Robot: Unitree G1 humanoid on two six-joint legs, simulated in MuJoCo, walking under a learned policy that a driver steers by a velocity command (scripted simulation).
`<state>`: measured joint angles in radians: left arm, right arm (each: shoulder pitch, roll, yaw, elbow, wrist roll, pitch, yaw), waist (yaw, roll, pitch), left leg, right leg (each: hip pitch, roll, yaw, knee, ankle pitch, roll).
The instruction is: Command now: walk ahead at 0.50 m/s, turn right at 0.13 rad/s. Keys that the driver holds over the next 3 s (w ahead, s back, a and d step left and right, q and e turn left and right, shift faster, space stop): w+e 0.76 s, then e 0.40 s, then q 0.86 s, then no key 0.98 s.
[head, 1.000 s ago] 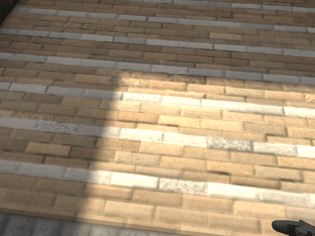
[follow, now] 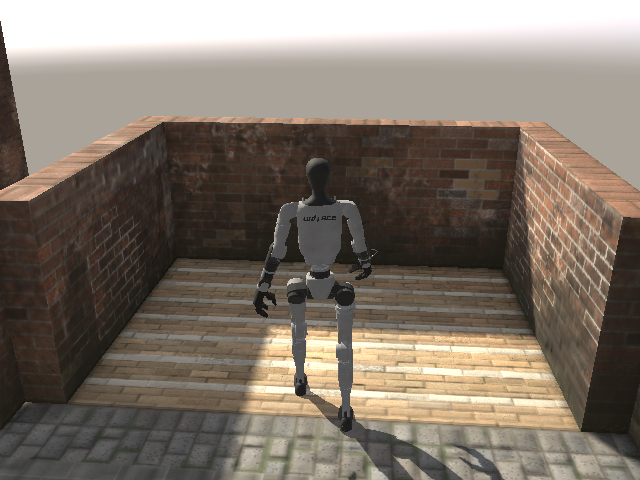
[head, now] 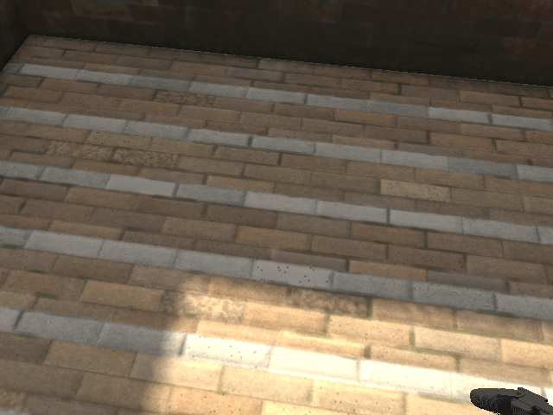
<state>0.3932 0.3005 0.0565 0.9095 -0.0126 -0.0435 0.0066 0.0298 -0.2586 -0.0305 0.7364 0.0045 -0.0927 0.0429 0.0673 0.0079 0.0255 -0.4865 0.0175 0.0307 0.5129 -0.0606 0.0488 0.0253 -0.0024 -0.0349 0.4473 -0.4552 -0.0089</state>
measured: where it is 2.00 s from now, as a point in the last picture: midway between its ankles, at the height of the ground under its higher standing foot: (370, 353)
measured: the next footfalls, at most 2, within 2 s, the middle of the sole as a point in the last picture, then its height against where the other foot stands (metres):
right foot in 0.54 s outside the picture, level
left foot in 1.00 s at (340, 305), level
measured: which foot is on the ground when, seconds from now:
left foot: down 0.00-0.52, up 0.54-0.98, down 1.00-1.00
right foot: up 0.00-0.52, down 0.54-1.00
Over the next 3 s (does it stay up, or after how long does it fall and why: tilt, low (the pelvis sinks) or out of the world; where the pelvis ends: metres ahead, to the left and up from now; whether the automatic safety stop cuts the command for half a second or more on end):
stays up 0.61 -0.11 0.01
